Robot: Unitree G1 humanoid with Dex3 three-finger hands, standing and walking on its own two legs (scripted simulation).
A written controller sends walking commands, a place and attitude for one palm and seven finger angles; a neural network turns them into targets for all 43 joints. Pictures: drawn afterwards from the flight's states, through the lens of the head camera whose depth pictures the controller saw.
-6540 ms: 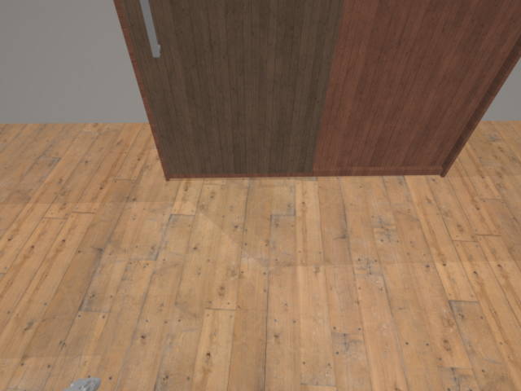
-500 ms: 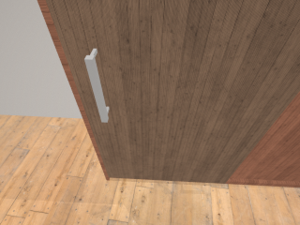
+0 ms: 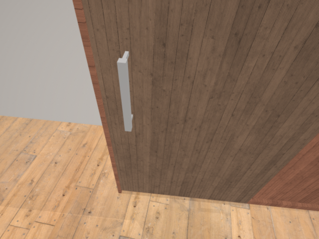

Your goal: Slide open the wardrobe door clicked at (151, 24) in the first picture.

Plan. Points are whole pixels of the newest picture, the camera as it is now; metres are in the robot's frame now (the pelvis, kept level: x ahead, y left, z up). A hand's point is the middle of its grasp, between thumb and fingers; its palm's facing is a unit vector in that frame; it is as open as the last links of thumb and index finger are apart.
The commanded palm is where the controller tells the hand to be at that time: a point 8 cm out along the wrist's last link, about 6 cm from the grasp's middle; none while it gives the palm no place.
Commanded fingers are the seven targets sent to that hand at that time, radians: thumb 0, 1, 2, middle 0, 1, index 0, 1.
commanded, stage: come to a stop and stand still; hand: left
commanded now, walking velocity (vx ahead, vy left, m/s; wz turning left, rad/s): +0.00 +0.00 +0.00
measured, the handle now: (127, 95) +0.50 +0.13 +0.09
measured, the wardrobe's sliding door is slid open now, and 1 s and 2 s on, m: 0.00 0.00 0.00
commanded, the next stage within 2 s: look again from close up in 0.56 s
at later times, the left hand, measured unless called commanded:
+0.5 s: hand out of the picture -0.05 +0.26 -0.16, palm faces -0.01 -0.95 -0.32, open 7.4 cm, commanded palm none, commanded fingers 0.00 0.90 0.90 -0.20 -0.30 -0.20 -0.30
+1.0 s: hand out of the picture -0.04 +0.22 -0.16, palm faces -0.02 -0.97 -0.26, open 7.4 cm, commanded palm none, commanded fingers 0.00 0.90 0.90 -0.20 -0.30 -0.20 -0.30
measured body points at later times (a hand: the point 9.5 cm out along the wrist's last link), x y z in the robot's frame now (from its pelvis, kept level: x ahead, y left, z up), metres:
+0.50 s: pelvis -0.04 +0.02 +0.01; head -0.05 +0.03 +0.46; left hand -0.05 +0.31 -0.13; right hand +0.02 -0.26 -0.12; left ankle +0.05 +0.11 -0.73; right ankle -0.04 -0.14 -0.73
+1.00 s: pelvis -0.05 +0.01 +0.01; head -0.05 +0.02 +0.46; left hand -0.04 +0.27 -0.14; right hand -0.02 -0.25 -0.13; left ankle +0.05 +0.11 -0.73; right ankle -0.04 -0.14 -0.73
